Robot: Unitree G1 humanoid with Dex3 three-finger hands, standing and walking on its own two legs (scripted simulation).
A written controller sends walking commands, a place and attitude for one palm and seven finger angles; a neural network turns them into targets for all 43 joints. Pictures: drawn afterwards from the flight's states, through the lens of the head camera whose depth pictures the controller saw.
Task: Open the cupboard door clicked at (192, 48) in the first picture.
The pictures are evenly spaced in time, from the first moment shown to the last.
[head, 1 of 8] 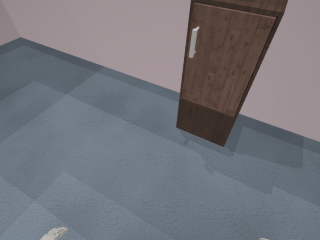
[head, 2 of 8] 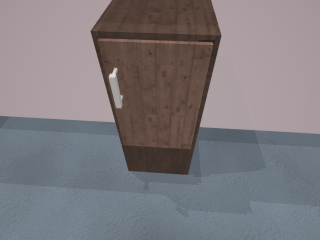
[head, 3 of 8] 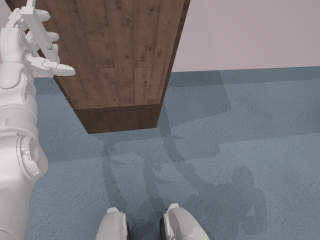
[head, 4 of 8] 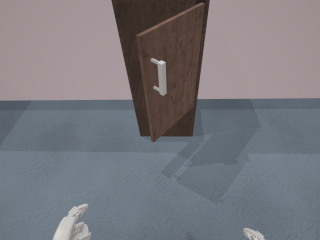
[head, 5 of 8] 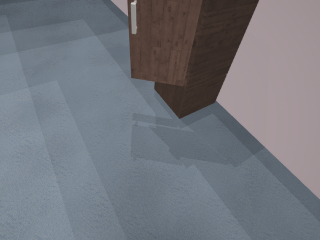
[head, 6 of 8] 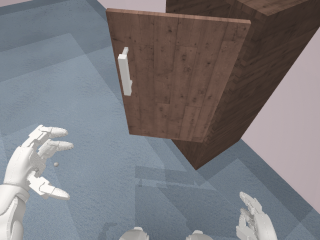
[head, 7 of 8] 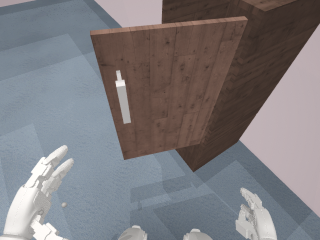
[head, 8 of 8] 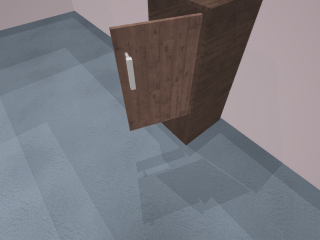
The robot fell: no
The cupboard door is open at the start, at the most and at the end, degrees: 0 71 71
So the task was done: yes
